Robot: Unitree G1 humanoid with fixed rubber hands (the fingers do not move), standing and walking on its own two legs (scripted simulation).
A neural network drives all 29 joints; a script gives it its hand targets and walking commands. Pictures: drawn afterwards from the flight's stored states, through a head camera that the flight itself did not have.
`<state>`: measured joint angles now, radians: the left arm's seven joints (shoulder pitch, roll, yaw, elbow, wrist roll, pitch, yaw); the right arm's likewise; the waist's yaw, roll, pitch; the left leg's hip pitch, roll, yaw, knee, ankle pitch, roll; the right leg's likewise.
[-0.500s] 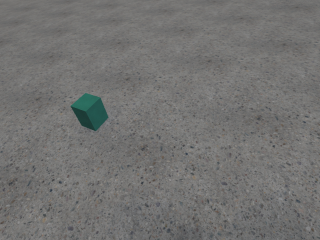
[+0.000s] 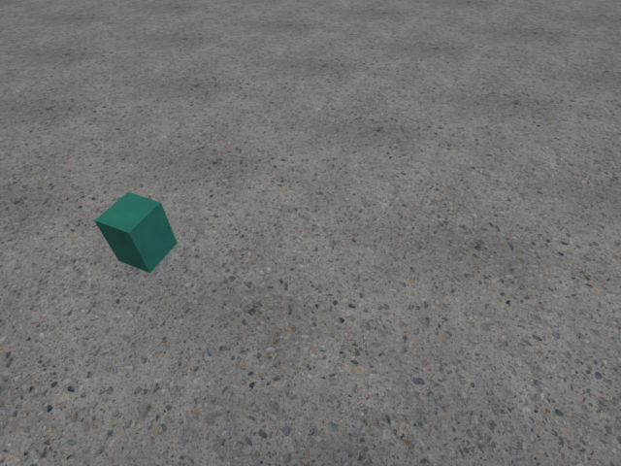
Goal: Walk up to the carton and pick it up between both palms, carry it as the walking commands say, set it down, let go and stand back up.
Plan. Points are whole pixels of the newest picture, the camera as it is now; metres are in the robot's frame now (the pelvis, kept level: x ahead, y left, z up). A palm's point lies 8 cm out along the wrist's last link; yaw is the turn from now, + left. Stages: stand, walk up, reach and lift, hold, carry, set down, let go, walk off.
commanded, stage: walk up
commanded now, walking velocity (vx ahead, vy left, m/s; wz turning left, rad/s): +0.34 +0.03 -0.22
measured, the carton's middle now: (138, 232) +1.11 +0.75 -0.65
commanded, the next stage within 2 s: none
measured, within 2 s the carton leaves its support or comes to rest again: neither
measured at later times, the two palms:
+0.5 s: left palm out of the picture +0.12 +0.15 -0.07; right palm out of the picture +0.11 -0.36 -0.13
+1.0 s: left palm (223, 423) +0.21 +0.15 -0.10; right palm (570, 421) +0.22 -0.35 -0.13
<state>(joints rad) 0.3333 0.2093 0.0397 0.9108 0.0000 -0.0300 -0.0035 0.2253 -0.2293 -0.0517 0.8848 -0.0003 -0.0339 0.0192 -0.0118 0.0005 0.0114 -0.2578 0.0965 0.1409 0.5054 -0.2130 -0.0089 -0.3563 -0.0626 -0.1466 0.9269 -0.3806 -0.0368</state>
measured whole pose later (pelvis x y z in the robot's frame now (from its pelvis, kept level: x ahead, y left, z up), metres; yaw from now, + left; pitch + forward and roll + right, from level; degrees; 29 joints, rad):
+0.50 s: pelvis +0.08 -0.11 +0.03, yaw -5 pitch +1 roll +8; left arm 0.38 0.20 0.04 0.91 0.00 -0.08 -0.01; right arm 0.25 -0.26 -0.05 0.92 0.00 -0.01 0.03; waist -0.01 -0.02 0.01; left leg -0.41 0.11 0.09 0.93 -0.28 -0.04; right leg -0.19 -0.09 -0.15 0.28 -0.11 -0.06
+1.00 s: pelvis +0.20 -0.10 +0.01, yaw -6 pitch +0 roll +3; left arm 0.43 0.20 0.04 0.91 0.00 -0.07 0.00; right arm 0.23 -0.25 -0.05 0.95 0.00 0.02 0.04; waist -0.01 0.01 0.01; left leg -0.48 0.10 0.08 0.93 -0.20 -0.04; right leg 0.03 0.01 -0.15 0.22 -0.26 -0.09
